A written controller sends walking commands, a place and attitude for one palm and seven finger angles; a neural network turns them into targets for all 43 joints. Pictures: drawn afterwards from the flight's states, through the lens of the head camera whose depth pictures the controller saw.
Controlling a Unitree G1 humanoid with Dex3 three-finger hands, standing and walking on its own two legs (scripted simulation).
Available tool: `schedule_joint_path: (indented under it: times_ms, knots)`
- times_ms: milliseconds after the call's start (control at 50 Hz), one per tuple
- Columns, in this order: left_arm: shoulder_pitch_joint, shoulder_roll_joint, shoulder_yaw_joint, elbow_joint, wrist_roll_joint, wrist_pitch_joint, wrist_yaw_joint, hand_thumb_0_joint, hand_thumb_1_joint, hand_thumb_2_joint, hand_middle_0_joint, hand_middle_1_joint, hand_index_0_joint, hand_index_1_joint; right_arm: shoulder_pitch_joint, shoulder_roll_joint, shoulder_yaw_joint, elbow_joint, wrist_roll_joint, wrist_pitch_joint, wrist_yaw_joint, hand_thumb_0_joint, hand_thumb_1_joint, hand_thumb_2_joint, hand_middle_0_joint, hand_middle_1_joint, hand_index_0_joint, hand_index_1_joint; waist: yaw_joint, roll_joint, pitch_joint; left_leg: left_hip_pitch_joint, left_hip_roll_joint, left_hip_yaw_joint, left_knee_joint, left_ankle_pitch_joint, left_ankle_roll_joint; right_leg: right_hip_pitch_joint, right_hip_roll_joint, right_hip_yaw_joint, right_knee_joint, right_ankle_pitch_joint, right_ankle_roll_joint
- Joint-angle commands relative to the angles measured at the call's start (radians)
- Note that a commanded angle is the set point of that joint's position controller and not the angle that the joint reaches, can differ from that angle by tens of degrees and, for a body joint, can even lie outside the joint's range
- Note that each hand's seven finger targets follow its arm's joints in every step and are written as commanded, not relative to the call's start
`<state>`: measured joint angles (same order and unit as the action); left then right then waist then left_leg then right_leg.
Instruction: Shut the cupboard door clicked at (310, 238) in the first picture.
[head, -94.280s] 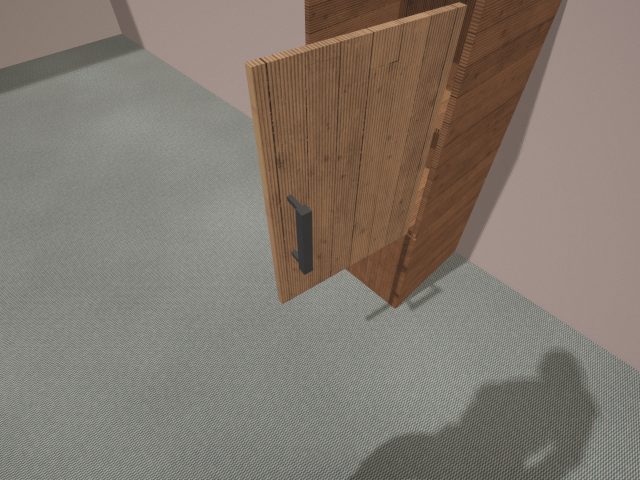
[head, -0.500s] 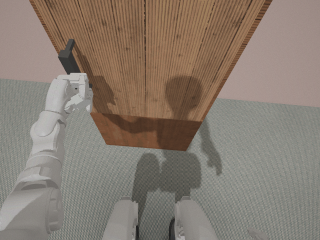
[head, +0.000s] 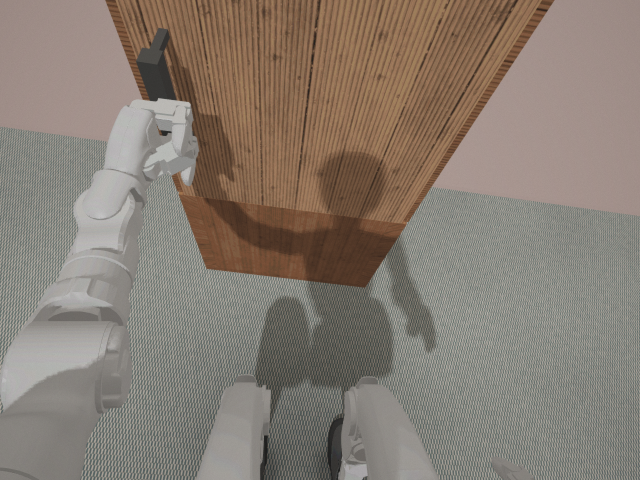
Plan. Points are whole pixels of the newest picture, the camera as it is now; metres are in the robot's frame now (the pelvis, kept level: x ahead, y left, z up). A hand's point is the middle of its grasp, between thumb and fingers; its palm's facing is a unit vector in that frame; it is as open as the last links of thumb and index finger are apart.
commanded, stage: pull the fist back off the door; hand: left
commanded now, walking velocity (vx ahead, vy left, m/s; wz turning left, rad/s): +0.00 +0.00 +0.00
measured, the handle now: (173, 106) +0.56 +0.19 +0.06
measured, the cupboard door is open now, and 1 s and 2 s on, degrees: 0 0 0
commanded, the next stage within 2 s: draw the hand back to the body in 0.82 s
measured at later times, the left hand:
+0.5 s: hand (221, 152) +0.49 +0.12 +0.06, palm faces -0.03 -1.00 -0.01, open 3.1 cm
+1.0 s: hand (207, 196) +0.43 +0.13 +0.06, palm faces -0.03 -1.00 -0.01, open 3.1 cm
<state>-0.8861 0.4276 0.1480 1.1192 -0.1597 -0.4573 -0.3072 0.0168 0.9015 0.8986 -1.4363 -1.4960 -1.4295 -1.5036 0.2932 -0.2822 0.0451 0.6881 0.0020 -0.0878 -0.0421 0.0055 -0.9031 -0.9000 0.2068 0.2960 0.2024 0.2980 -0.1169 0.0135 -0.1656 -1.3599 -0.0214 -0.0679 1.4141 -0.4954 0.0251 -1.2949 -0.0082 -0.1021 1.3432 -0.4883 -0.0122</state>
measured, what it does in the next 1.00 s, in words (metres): shifts its weight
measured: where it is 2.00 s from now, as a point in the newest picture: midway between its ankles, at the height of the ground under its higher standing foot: outside the picture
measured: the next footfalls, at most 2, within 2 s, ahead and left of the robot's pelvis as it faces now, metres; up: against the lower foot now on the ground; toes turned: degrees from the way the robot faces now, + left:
none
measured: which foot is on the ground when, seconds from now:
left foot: down 0.00-1.00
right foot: down 0.00-1.00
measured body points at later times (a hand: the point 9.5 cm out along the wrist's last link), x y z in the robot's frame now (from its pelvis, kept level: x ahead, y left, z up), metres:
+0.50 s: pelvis +0.02 -0.01 +0.02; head +0.14 +0.00 +0.45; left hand +0.48 +0.18 +0.07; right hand +0.06 -0.28 -0.10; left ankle +0.08 +0.10 -0.59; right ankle +0.07 -0.12 -0.59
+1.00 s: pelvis +0.06 -0.02 +0.03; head +0.17 +0.00 +0.47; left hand +0.42 +0.19 +0.06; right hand +0.23 -0.27 -0.07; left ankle +0.08 +0.10 -0.59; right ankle +0.08 -0.12 -0.59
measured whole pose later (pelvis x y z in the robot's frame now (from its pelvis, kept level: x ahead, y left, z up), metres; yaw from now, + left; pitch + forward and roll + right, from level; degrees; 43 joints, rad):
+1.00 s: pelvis +0.06 -0.02 +0.03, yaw +0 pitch +22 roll -2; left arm -0.27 0.20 0.13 0.56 -0.16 -0.51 -0.14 0.02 0.90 0.90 -1.31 -1.50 -1.30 -1.50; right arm 0.15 -0.25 -0.01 0.56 0.00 -0.01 0.00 0.01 -0.91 -0.90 0.20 0.30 0.20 0.30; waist -0.03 0.01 -0.17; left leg -1.12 0.00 -0.03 1.30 -0.58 0.01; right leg -1.09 0.02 -0.06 1.27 -0.57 -0.03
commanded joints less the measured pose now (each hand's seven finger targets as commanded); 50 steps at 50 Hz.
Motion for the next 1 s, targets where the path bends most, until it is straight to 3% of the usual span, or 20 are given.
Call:
schedule_joint_path:
  times_ms: [0,60,100,160,220,260,300,360,380,400,500,540,620,680,720,740,780,820,900,980]
  knots:
    - [-0.620,-0.051,0.065,-0.218,-0.038,-0.030,0.264,0.000,0.900,0.900,-1.300,-1.500,-1.300,-1.500,0.103,-0.174,-0.073,-0.077,-0.020,-0.039,-0.001,0.000,-0.900,-0.900,0.200,0.300,0.200,0.300,-0.126,0.153,-0.406,0.483,0.025,-0.144,-0.317,-0.280,-0.018,-0.008,0.022,0.037,-0.181,-0.059,-0.020]
    - [-0.631,0.004,0.041,-0.201,0.055,-0.053,0.310,0.000,0.900,0.900,-1.300,-1.500,-1.300,-1.500,0.120,-0.178,-0.078,-0.068,-0.030,-0.023,0.018,0.000,-0.900,-0.900,0.200,0.300,0.200,0.300,-0.138,0.125,-0.404,0.437,0.019,-0.108,-0.295,-0.259,-0.012,0.038,0.021,0.051,-0.199,-0.068,-0.019]
    - [-0.654,0.029,0.009,-0.222,0.120,-0.087,0.306,0.000,0.900,0.900,-1.300,-1.500,-1.300,-1.500,0.131,-0.180,-0.080,-0.072,-0.035,-0.016,0.027,0.000,-0.900,-0.900,0.200,0.300,0.200,0.300,-0.139,0.169,-0.425,0.459,0.017,-0.104,-0.291,-0.239,-0.010,0.034,0.022,0.056,-0.196,-0.068,-0.025]
    - [-0.628,0.044,-0.007,-0.207,0.156,-0.113,0.279,0.000,0.900,0.900,-1.300,-1.500,-1.300,-1.500,0.128,-0.178,-0.082,-0.072,-0.038,-0.005,0.038,0.000,-0.900,-0.900,0.200,0.300,0.200,0.300,-0.133,0.178,-0.417,0.457,0.018,-0.092,-0.286,-0.235,-0.009,0.052,0.021,0.065,-0.207,-0.076,-0.029]
    - [-0.569,0.014,-0.004,-0.187,0.113,-0.115,0.243,0.000,0.900,0.900,-1.300,-1.500,-1.300,-1.500,0.114,-0.176,-0.083,-0.086,-0.030,-0.001,0.038,0.000,-0.900,-0.900,0.200,0.300,0.200,0.300,-0.122,0.146,-0.411,0.434,0.013,-0.076,-0.288,-0.235,-0.007,0.098,0.024,0.073,-0.225,-0.087,-0.029]
    - [-0.522,0.044,0.050,-0.185,0.059,-0.106,0.217,0.000,0.900,0.900,-1.300,-1.500,-1.300,-1.500,0.108,-0.175,-0.081,-0.096,-0.023,0.002,0.035,0.000,-0.900,-0.900,0.200,0.300,0.200,0.300,-0.100,0.089,-0.416,0.383,0.009,-0.051,-0.280,-0.212,-0.002,0.171,0.025,0.087,-0.242,-0.103,-0.026]
    - [-0.461,0.050,0.078,-0.208,0.025,-0.112,0.192,0.000,0.900,0.900,-1.300,-1.500,-1.300,-1.500,0.106,-0.168,-0.081,-0.112,-0.017,0.001,0.033,0.000,-0.900,-0.900,0.200,0.300,0.200,0.300,-0.073,0.079,-0.438,0.363,0.002,-0.026,-0.272,-0.178,0.003,0.227,0.025,0.100,-0.255,-0.110,-0.027]
    - [-0.342,0.055,0.099,-0.247,0.017,-0.123,0.172,0.000,0.900,0.900,-1.300,-1.500,-1.300,-1.500,0.100,-0.160,-0.086,-0.124,-0.010,0.013,0.035,0.000,-0.900,-0.900,0.200,0.300,0.200,0.300,-0.034,0.075,-0.446,0.365,0.006,-0.010,-0.277,-0.129,0.002,0.267,0.025,0.106,-0.257,-0.091,-0.026]
    - [-0.313,0.039,0.091,-0.263,0.016,-0.126,0.172,0.000,0.900,0.900,-1.300,-1.500,-1.300,-1.500,0.096,-0.153,-0.087,-0.128,-0.010,0.016,0.038,0.000,-0.900,-0.900,0.200,0.300,0.200,0.300,-0.035,0.070,-0.440,0.364,0.006,0.001,-0.273,-0.108,0.005,0.281,0.025,0.109,-0.263,-0.077,-0.023]
    - [-0.254,0.080,0.137,-0.281,0.016,-0.138,0.177,0.000,0.900,0.900,-1.300,-1.500,-1.300,-1.500,0.101,-0.154,-0.087,-0.136,-0.010,0.020,0.038,0.000,-0.900,-0.900,0.200,0.300,0.200,0.300,-0.003,0.070,-0.459,0.383,0.007,-0.001,-0.280,-0.067,0.003,0.304,0.029,0.103,-0.252,-0.050,-0.028]
    - [0.001,0.067,0.173,-0.376,0.015,-0.134,0.200,0.000,0.900,0.900,-1.300,-1.500,-1.300,-1.500,0.084,-0.133,-0.093,-0.183,-0.007,0.055,0.049,0.000,-0.900,-0.900,0.200,0.300,0.200,0.300,0.045,0.018,-0.446,0.377,0.012,0.036,-0.283,0.086,0.003,0.416,0.032,0.108,-0.256,0.081,-0.020]
    - [0.088,0.037,0.168,-0.433,0.010,-0.129,0.208,0.000,0.900,0.900,-1.300,-1.500,-1.300,-1.500,0.076,-0.125,-0.099,-0.193,-0.003,0.065,0.051,0.000,-0.900,-0.900,0.200,0.300,0.200,0.300,0.049,-0.021,-0.451,0.382,0.015,0.049,-0.281,0.138,0.005,0.461,0.031,0.112,-0.259,0.161,-0.012]
    - [0.222,-0.019,0.121,-0.641,-0.005,-0.154,0.205,0.000,0.900,0.900,-1.300,-1.500,-1.300,-1.500,0.060,-0.111,-0.109,-0.218,-0.001,0.066,0.051,0.000,-0.900,-0.900,0.200,0.300,0.200,0.300,0.066,0.022,-0.501,0.473,0.018,0.057,-0.286,0.283,-0.002,0.527,0.029,0.108,-0.238,0.344,-0.012]
    - [0.325,-0.072,0.063,-0.751,-0.015,-0.161,0.190,0.000,0.900,0.900,-1.300,-1.500,-1.300,-1.500,0.053,-0.107,-0.119,-0.218,0.001,0.065,0.049,0.000,-0.900,-0.900,0.200,0.300,0.200,0.300,0.056,0.005,-0.498,0.541,0.027,0.051,-0.285,0.362,-0.004,0.529,0.030,0.096,-0.236,0.413,-0.009]
    - [0.407,-0.120,0.016,-0.768,-0.026,-0.148,0.176,0.000,0.900,0.900,-1.300,-1.500,-1.300,-1.500,0.040,-0.101,-0.117,-0.218,0.004,0.062,0.047,0.000,-0.900,-0.900,0.200,0.300,0.200,0.300,0.053,0.012,-0.447,0.555,0.028,0.050,-0.286,0.382,-0.004,0.508,0.028,0.091,-0.244,0.425,-0.007]
    - [0.388,-0.132,-0.001,-0.770,-0.027,-0.141,0.170,0.000,0.900,0.900,-1.300,-1.500,-1.300,-1.500,0.035,-0.101,-0.117,-0.211,0.004,0.063,0.045,0.000,-0.900,-0.900,0.200,0.300,0.200,0.300,0.033,0.002,-0.410,0.541,0.028,0.048,-0.282,0.358,-0.002,0.489,0.027,0.091,-0.249,0.412,-0.004]
    - [0.356,-0.127,0.001,-0.742,-0.023,-0.129,0.164,0.000,0.900,0.900,-1.300,-1.500,-1.300,-1.500,0.028,-0.104,-0.117,-0.197,0.003,0.065,0.036,0.000,-0.900,-0.900,0.200,0.300,0.200,0.300,0.020,-0.031,-0.356,0.499,0.024,0.043,-0.275,0.294,-0.001,0.466,0.025,0.091,-0.252,0.364,-0.004]
    - [0.321,-0.119,0.005,-0.734,-0.017,-0.129,0.165,0.000,0.900,0.900,-1.300,-1.500,-1.300,-1.500,0.012,-0.102,-0.113,-0.192,0.001,0.061,0.027,0.000,-0.900,-0.900,0.200,0.300,0.200,0.300,0.020,-0.005,-0.334,0.492,0.021,0.038,-0.265,0.276,-0.002,0.433,0.023,0.091,-0.242,0.341,-0.007]
    - [0.278,-0.107,0.010,-0.785,-0.020,-0.141,0.164,0.000,0.900,0.900,-1.300,-1.500,-1.300,-1.500,-0.008,-0.103,-0.112,-0.199,-0.004,0.050,0.019,0.000,-0.900,-0.900,0.200,0.300,0.200,0.300,0.034,0.053,-0.408,0.544,0.017,0.029,-0.245,0.314,-0.005,0.416,0.024,0.087,-0.217,0.347,-0.016]
    - [0.423,-0.028,0.079,-0.946,-0.035,-0.119,0.161,0.000,0.900,0.900,-1.300,-1.500,-1.300,-1.500,-0.036,-0.098,-0.113,-0.245,0.007,0.054,0.023,0.000,-0.900,-0.900,0.200,0.300,0.200,0.300,0.111,0.121,-0.576,0.688,0.020,0.032,-0.295,0.434,-0.018,0.548,0.024,0.092,-0.235,0.427,-0.021]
